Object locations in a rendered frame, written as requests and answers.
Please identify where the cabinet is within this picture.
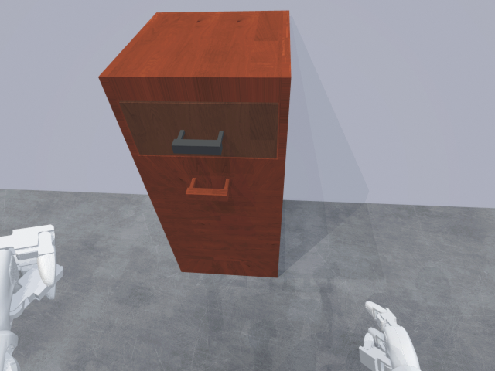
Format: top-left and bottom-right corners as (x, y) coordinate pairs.
(98, 11), (291, 277)

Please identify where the left robot hand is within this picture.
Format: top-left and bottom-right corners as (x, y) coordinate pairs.
(0, 224), (63, 331)

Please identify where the right robot hand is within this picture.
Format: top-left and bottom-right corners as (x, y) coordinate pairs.
(359, 301), (420, 371)

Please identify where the left robot forearm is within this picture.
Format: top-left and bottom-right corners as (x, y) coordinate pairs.
(0, 330), (21, 371)

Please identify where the drawer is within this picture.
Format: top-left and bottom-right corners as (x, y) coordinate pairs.
(119, 100), (278, 158)

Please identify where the handle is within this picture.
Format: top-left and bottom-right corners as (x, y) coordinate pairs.
(172, 130), (224, 155)
(186, 188), (229, 202)

